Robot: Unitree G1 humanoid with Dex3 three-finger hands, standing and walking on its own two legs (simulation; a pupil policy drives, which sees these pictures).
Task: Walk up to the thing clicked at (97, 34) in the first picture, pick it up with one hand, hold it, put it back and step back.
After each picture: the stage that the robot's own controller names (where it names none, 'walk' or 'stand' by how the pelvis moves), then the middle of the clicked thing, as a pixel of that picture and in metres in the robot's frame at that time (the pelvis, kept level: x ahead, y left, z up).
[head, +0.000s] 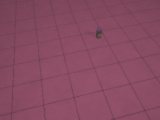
stand; (98, 33) +1.51 -0.19 -0.72
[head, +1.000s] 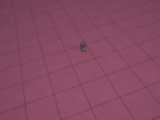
walk; (83, 46) +1.39 +0.13 -0.69
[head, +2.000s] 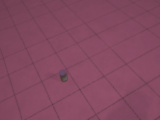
walk; (63, 75) +0.87 +0.27 -0.72
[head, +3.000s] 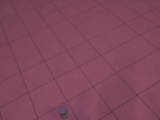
walk; (63, 112) +0.52 +0.24 -0.72
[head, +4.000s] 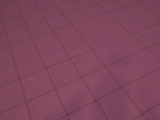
stand; out of the picture +0.41 +0.20 -0.71
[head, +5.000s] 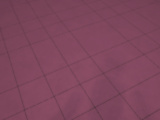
stand; out of the picture +0.39 +0.19 -0.72
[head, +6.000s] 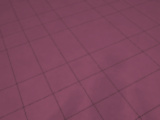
stand; out of the picture +0.40 +0.20 -0.72
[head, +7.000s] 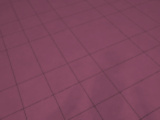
stand; out of the picture +0.38 +0.20 -0.73
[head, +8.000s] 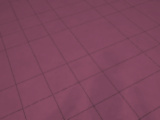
stand; out of the picture +0.38 +0.19 -0.73
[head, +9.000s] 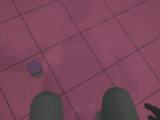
go down; (35, 69) +0.44 +0.21 -0.41
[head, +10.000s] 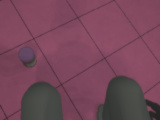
go down; (28, 57) +0.46 +0.22 -0.31
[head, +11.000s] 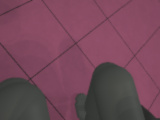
close in; out of the picture +0.45 +0.25 -0.23
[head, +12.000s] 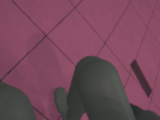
close; out of the picture +0.44 +0.28 -0.23
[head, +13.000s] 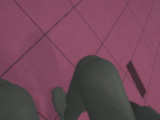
lift; out of the picture +0.43 +0.27 -0.23
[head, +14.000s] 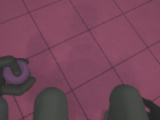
lift; (20, 77) +0.34 +0.22 -0.06
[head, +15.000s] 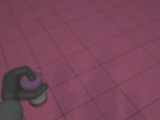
hold; (35, 90) +0.33 +0.18 +0.03
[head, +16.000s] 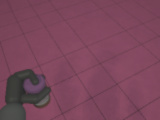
hold; (38, 92) +0.33 +0.17 +0.01
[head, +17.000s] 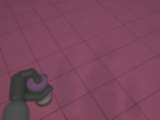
crouch; (40, 90) +0.34 +0.16 -0.02
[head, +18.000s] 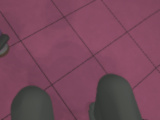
crouch; out of the picture +0.48 +0.24 -0.10
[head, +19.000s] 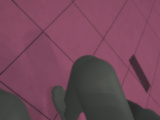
lower; out of the picture +0.45 +0.29 -0.23
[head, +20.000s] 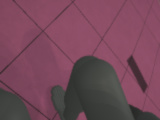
lower; out of the picture +0.45 +0.28 -0.23
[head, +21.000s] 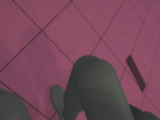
lower; out of the picture +0.45 +0.28 -0.23
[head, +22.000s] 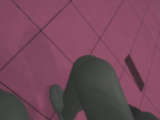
lower; out of the picture +0.46 +0.28 -0.24
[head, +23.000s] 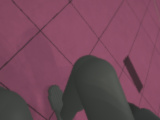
draw back; out of the picture +0.45 +0.26 -0.24
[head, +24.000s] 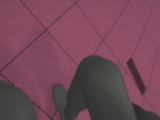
stand; out of the picture +0.45 +0.26 -0.24
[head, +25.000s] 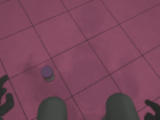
walk; (48, 74) +0.47 +0.18 -0.45
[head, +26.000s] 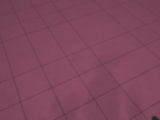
stand; out of the picture +0.40 +0.16 -0.66
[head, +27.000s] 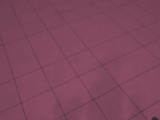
stand; out of the picture +0.41 +0.18 -0.67
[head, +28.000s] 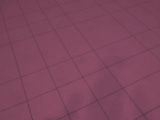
stand; out of the picture +0.41 +0.16 -0.70
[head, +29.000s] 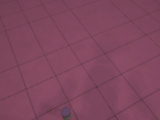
walk; (66, 114) +0.44 +0.13 -0.70
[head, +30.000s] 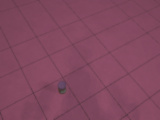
walk; (62, 87) +0.61 +0.12 -0.71
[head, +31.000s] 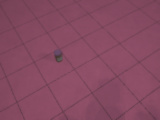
walk; (58, 55) +0.92 +0.25 -0.68
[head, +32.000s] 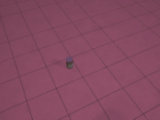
stand; (69, 62) +1.01 +0.15 -0.71
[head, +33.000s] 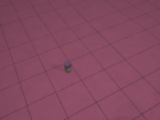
stand; (67, 66) +1.02 +0.17 -0.73
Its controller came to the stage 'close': yes
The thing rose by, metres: 0.71
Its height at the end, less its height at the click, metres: +0.00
